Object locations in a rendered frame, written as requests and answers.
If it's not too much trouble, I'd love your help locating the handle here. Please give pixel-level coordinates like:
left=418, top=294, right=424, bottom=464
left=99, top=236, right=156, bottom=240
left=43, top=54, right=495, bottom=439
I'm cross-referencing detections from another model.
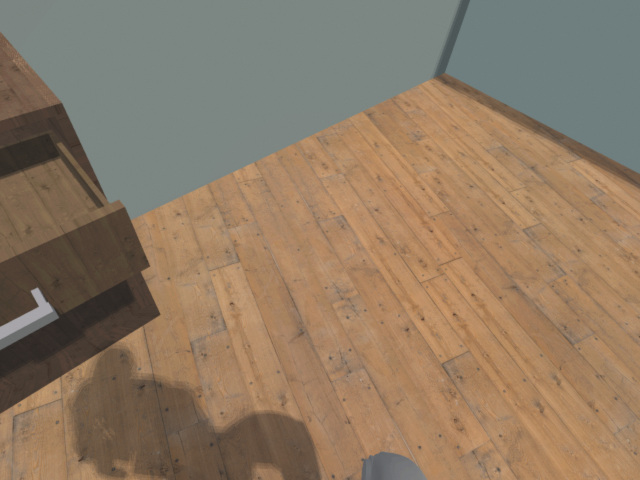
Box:
left=0, top=287, right=59, bottom=350

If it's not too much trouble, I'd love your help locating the robot right thigh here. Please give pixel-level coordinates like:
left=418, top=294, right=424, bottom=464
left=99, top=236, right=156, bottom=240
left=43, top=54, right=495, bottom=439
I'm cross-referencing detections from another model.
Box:
left=361, top=452, right=427, bottom=480

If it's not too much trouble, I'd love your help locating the cabinet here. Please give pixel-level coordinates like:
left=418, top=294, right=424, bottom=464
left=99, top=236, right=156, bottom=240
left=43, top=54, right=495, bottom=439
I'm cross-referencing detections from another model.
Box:
left=0, top=32, right=161, bottom=414

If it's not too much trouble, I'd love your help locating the drawer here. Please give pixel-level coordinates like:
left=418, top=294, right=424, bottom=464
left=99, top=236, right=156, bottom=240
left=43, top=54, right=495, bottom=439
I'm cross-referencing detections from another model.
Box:
left=0, top=130, right=150, bottom=327

